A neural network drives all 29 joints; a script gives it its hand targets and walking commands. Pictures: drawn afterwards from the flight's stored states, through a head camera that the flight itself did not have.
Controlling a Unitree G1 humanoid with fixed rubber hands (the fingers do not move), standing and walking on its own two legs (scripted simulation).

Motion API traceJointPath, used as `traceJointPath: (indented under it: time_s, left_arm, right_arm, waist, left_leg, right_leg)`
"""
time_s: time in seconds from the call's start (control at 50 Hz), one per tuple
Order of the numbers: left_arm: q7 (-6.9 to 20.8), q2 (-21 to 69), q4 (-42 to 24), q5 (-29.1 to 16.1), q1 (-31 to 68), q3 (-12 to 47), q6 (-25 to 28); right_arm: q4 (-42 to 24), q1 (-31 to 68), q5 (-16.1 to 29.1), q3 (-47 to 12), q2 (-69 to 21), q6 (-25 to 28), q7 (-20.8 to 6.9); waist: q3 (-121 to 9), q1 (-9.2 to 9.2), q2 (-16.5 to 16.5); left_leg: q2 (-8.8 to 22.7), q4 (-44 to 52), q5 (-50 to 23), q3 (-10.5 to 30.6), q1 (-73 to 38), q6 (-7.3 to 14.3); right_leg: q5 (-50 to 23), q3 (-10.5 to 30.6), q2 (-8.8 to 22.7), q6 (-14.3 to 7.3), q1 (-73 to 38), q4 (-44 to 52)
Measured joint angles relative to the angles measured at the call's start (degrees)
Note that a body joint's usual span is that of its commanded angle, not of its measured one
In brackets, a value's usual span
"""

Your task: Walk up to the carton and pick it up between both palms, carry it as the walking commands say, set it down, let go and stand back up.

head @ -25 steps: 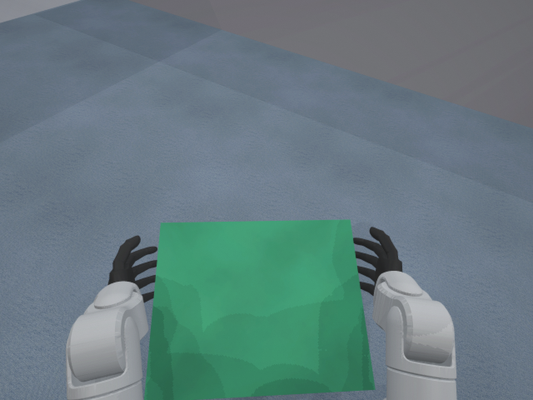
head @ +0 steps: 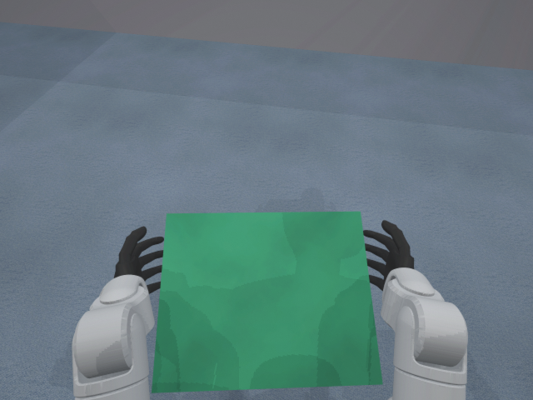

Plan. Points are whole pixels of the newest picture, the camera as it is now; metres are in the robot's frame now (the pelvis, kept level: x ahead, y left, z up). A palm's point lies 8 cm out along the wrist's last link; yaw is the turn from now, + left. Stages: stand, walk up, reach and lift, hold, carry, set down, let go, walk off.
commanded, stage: carry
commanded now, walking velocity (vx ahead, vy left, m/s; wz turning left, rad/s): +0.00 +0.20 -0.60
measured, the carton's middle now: (264, 296) +0.29 +0.00 -0.02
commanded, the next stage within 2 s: none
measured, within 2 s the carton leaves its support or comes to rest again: neither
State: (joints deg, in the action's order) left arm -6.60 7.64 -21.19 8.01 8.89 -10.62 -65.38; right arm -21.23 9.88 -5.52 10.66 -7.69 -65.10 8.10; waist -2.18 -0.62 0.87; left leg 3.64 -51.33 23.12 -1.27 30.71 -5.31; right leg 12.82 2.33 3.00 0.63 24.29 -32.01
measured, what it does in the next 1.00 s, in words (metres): steps to the left, turning right: left foot, then right foot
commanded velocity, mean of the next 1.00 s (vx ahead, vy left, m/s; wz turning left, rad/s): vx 0.00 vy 0.20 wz -0.60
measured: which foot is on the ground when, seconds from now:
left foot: up 0.00-0.08, down 0.10-0.42, up 0.44-0.76, down 0.78-1.00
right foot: down 0.00-0.10, up 0.12-0.38, down 0.40-0.78, up 0.80-1.00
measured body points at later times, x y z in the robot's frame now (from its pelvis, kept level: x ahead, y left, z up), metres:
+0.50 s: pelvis -0.02 +0.11 -0.01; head -0.01 +0.09 +0.44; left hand +0.30 +0.18 +0.06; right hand +0.18 -0.16 +0.05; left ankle +0.00 +0.21 -0.69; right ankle -0.05 +0.02 -0.74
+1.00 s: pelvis +0.00 +0.24 +0.00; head +0.02 +0.24 +0.45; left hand +0.33 +0.23 +0.06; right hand +0.13 -0.06 +0.07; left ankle +0.06 +0.31 -0.74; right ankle -0.08 +0.16 -0.67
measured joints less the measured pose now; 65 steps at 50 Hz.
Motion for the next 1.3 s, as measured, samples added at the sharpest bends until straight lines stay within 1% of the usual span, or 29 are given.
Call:
traceJointPath:
  time_s: [0.06,0.1,0.12,0.16,0.2,0.24,0.3,0.36,0.4,0.42,0.44,0.48,0.54,0.6,0.64,0.74,0.78,0.8,0.84,0.86,0.92,1.0,1.06,1.08,1.1,1.12,1.16,1.22,1.3]
  left_arm:
    - [-0.74,0.0,-0.53,0.01,-0.05,0.29,-0.49]
    - [-1.15,-0.11,-1.0,-0.02,-0.1,0.39,-0.96]
    - [-0.9,-0.49,-0.57,0.03,-0.19,0.17,-0.83]
    - [-0.76,-1.31,0.57,-0.5,-1.18,-0.49,-1.22]
    - [-1.89,-1.39,1.3,-1.56,-1.66,-0.56,-2.24]
    - [-3.37,-0.95,1.37,-2.4,-1.42,-0.12,-2.77]
    - [-4.42,-0.54,0.56,-2.92,-0.43,0.39,-2.67]
    - [-3.33,-0.66,0.2,-2.59,0.65,-0.14,-2.25]
    - [-2.05,-0.63,0.56,-1.93,1.24,-0.67,-2.05]
    - [-1.59,-0.09,1.29,-1.47,1.44,-0.85,-1.55]
    - [-1.33,0.39,2.21,-0.91,1.37,-0.76,-0.99]
    - [-1.31,0.17,3.56,-0.69,0.77,-0.14,-0.78]
    - [-0.51,-0.06,3.48,-0.37,-0.55,0.04,-0.76]
    - [-0.18,-0.09,1.2,-0.36,-0.78,-0.03,-0.43]
    - [-0.04,-0.05,0.1,-0.19,-0.47,-0.03,-0.06]
    - [-0.8,0.0,-0.95,0.03,-0.06,0.3,-0.32]
    - [-1.29,-0.02,-1.45,-0.04,-0.15,0.39,-0.83]
    - [-1.25,-0.29,-1.32,-0.06,-0.03,0.24,-0.82]
    - [-1.11,-1.2,-0.19,-0.51,-0.67,-0.42,-1.08]
    - [-1.43,-1.43,0.38,-0.98,-1.01,-0.63,-1.57]
    - [-3.42,-0.99,1.32,-2.26,-1.02,-0.29,-2.69]
    - [-4.83,-0.4,0.56,-2.97,0.28,0.3,-2.49]
    - [-3.43,-0.55,0.48,-2.5,1.38,-0.37,-1.97]
    - [-2.74,-0.55,0.71,-2.17,1.64,-0.66,-1.8]
    - [-2.08,-0.44,0.98,-1.74,1.94,-0.92,-1.7]
    - [-1.61,0.11,1.78,-1.22,2.01,-1.07,-1.1]
    - [-1.33,0.31,3.47,-0.58,1.45,-0.58,-0.39]
    - [-0.82,0.01,4.16,-0.39,0.04,-0.1,-0.37]
    - [-0.42,-0.05,1.53,-0.36,-0.38,-0.16,0.04]
  right_arm:
    - [0.84,0.5,-0.39,0.55,-0.09,0.28,-1.09]
    - [1.4,0.81,-0.78,0.66,-0.15,0.42,-1.83]
    - [2.28,0.7,-0.84,0.25,-0.2,0.95,-1.84]
    - [4.32,-0.05,-1.02,-1.21,-0.1,1.22,-1.49]
    - [5.13,-1.05,-1.36,-1.76,0.06,0.74,-1.45]
    - [4.76,-1.48,-1.77,-1.18,0.11,0.39,-1.87]
    - [3.54,-1.04,-2.1,-0.12,0.05,0.57,-2.62]
    - [2.51,-0.35,-2.34,-0.19,-0.03,0.76,-2.73]
    - [2.02,-0.3,-2.61,-0.55,-0.03,0.63,-2.52]
    - [2.11,-0.31,-2.68,-0.44,0.28,0.7,-2.54]
    - [2.54,-0.59,-2.71,-0.13,0.46,0.88,-2.64]
    - [3.09,-1.34,-2.31,0.1,0.38,0.54,-1.93]
    - [2.32,-2.13,-0.87,-0.54,0.18,-0.48,0.24]
    - [0.42,-1.53,0.34,-0.94,0.17,-0.6,1.3]
    - [-0.16,-0.7,0.47,-0.66,0.09,-0.26,1.0]
    - [0.68,0.6,-0.06,0.45,-0.08,0.4,-0.78]
    - [1.16,0.9,-0.38,0.64,-0.17,0.47,-1.45]
    - [1.73,0.96,-0.5,0.45,-0.22,0.87,-1.63]
    - [3.99,0.45,-0.84,-0.85,-0.17,1.56,-1.62]
    - [4.83,0.01,-1.06,-1.35,-0.09,1.43,-1.58]
    - [5.18,-1.07,-1.71,-1.16,0.06,0.71,-1.8]
    - [3.68,-0.52,-2.15,0.19,-0.01,0.84,-2.59]
    - [2.83,0.23,-2.46,0.03,-0.11,0.99,-2.61]
    - [2.62,0.28,-2.61,-0.15,-0.12,0.93,-2.51]
    - [2.39,0.25,-2.69,-0.29,-0.09,0.83,-2.35]
    - [2.61,0.18,-2.75,-0.15,0.15,0.98,-2.35]
    - [3.45,-0.53,-2.7,0.27,0.21,0.99,-2.17]
    - [3.26,-1.54,-1.33,-0.18,0.14,-0.08,-0.12]
    - [1.07,-0.89,0.25,-0.74,0.1,-0.29,1.36]
  waist:
    - [-1.04,0.63,1.25]
    - [-1.89,0.64,1.61]
    - [-2.06,0.66,2.27]
    - [-2.13,1.61,2.5]
    - [-1.89,2.37,2.37]
    - [-1.54,2.82,2.1]
    - [-1.27,2.71,1.28]
    - [-1.69,1.94,0.08]
    - [-2.37,1.52,-0.43]
    - [-2.45,1.4,-1.66]
    - [-2.24,1.24,-2.27]
    - [-1.16,0.35,-2.16]
    - [0.23,-0.59,-1.98]
    - [1.22,-0.75,-1.36]
    - [1.31,-0.56,-0.75]
    - [0.05,0.47,1.09]
    - [-0.83,0.69,1.57]
    - [-0.99,0.63,2.16]
    - [-1.19,1.53,2.85]
    - [-1.21,1.97,2.73]
    - [-0.96,2.8,2.31]
    - [-0.78,2.63,1.16]
    - [-1.34,1.83,-0.07]
    - [-1.67,1.62,-0.46]
    - [-2.05,1.46,-0.61]
    - [-2.04,1.38,-1.74]
    - [-1.29,0.74,-2.19]
    - [0.27,-0.36,-2.07]
    - [1.65,-0.68,-1.28]
  left_leg:
    - [-1.31,9.91,-0.25,-0.86,-4.88,0.95]
    - [-1.65,19.54,-4.6,-2.12,-9.3,2.05]
    - [-1.85,18.93,-7.52,-2.66,-8.62,2.94]
    - [-0.89,16.4,-6.87,-4.35,-8.14,4.68]
    - [-0.11,17.0,-6.17,-5.8,-9.24,5.64]
    - [0.2,18.38,-6.61,-7.11,-10.16,6.2]
    - [0.56,19.12,-7.09,-9.37,-10.35,7.06]
    - [1.06,17.55,-6.13,-11.98,-9.45,7.66]
    - [1.23,14.85,-4.51,-13.92,-8.35,7.74]
    - [2.12,12.44,-3.47,-14.09,-7.25,7.34]
    - [1.88,9.47,-0.01,-12.68,-5.91,5.9]
    - [0.18,0.67,4.93,-8.28,-2.6,3.24]
    - [-0.05,-7.29,2.24,-4.35,0.95,0.93]
    - [0.64,-7.29,-0.65,-1.98,2.21,-0.2]
    - [0.66,-4.89,-0.76,-0.89,1.84,-0.35]
    - [-0.84,7.85,0.08,-0.89,-4.0,0.68]
    - [-1.35,17.85,-2.17,-2.29,-8.98,1.5]
    - [-1.67,19.33,-6.36,-2.82,-9.27,2.43]
    - [-1.08,16.37,-6.81,-4.52,-8.28,4.56]
    - [-0.52,16.0,-6.26,-5.31,-8.53,5.27]
    - [0.24,17.81,-6.47,-7.2,-10.02,6.37]
    - [0.7,19.03,-7.23,-10.13,-10.31,7.5]
    - [1.21,17.22,-6.18,-12.73,-9.23,8.07]
    - [1.38,16.01,-5.47,-13.65,-8.69,8.13]
    - [1.44,14.27,-4.5,-14.59,-7.94,8.11]
    - [2.23,11.7,-3.96,-14.36,-6.71,7.16]
    - [1.02,3.65,2.72,-9.95,-3.54,4.08]
    - [0.17,-6.4,3.14,-4.93,0.34,1.37]
    - [1.03,-6.86,-0.57,-1.67,2.0,-0.17]
  right_leg:
    - [-0.24,2.71,0.61,1.93,1.64,-1.0]
    - [0.67,4.15,0.33,2.84,3.55,-3.73]
    - [5.34,4.44,0.24,2.54,5.25,-7.39]
    - [14.93,1.51,-0.48,1.68,9.15,-19.41]
    - [15.71,-1.85,-0.79,1.25,11.38,-29.77]
    - [14.18,-4.63,-0.71,1.62,11.48,-33.73]
    - [14.71,-7.55,-1.08,1.56,8.59,-29.18]
    - [14.72,-9.79,-1.7,0.34,3.15,-17.88]
    - [8.55,-10.65,-1.72,-0.24,-2.19,-5.94]
    - [6.15,-10.65,-2.47,-2.75,-2.87,-3.47]
    - [5.7,-10.04,-2.69,-3.9,-2.31,-3.9]
    - [5.48,-8.55,-2.26,-4.13,-2.33,-3.77]
    - [3.26,-6.16,-1.82,-3.01,-3.36,-0.63]
    - [1.27,-3.59,-1.25,-1.89,-2.96,0.93]
    - [0.55,-1.92,-0.66,-1.0,-2.2,1.07]
    - [-0.11,2.37,0.63,1.91,0.24,-0.07]
    - [0.54,4.04,0.48,3.27,1.99,-2.37]
    - [3.12,4.26,0.72,2.77,3.45,-5.27]
    - [13.97,2.0,0.38,1.79,7.44,-16.46]
    - [16.2,0.36,0.0,1.3,9.13,-22.71]
    - [14.76,-4.05,-0.19,1.34,11.0,-33.59]
    - [14.74,-7.96,-0.77,1.38,7.44,-27.82]
    - [14.51,-10.06,-1.52,0.22,2.1,-16.52]
    - [11.89,-10.62,-1.68,-0.13,-0.36,-10.95]
    - [7.87,-10.72,-1.63,-1.03,-2.94,-4.85]
    - [6.13,-10.46,-2.25,-2.9,-2.98,-3.65]
    - [5.9,-9.02,-2.13,-3.88,-2.3,-4.48]
    - [4.22,-6.7,-1.59,-2.91,-3.29,-1.93]
    - [1.41,-3.34,-0.79,-1.4,-2.86,0.42]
